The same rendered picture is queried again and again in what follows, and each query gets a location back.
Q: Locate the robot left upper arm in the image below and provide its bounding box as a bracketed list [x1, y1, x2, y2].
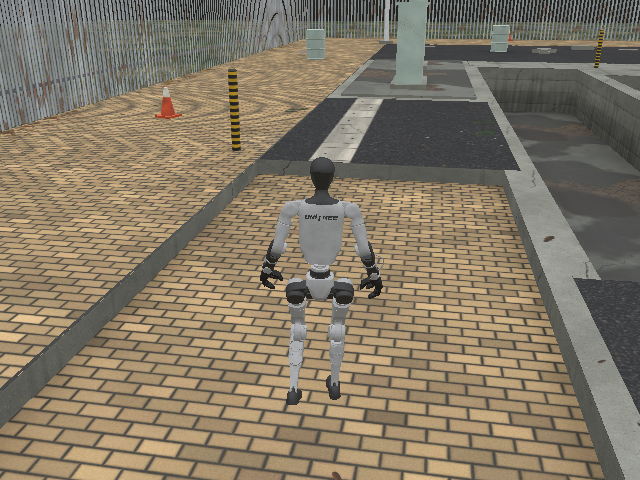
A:
[271, 200, 301, 255]

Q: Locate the robot right shin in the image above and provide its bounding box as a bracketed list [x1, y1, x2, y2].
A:
[329, 325, 345, 386]

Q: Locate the robot left hand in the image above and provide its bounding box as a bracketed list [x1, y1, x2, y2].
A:
[260, 270, 283, 289]

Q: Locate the right robot forearm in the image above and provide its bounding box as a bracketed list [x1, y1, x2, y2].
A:
[360, 241, 380, 280]

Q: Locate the robot right upper arm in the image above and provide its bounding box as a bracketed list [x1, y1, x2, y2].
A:
[342, 201, 371, 257]

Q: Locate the robot right hand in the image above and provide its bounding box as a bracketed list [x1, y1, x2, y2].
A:
[360, 277, 383, 299]

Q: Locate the robot shin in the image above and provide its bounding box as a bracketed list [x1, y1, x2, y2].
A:
[329, 325, 345, 386]
[288, 324, 304, 393]

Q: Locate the robot left shin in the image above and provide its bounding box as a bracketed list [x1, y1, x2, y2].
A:
[288, 324, 304, 393]

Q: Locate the left robot forearm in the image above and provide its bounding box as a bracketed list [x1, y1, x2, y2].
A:
[262, 239, 281, 274]

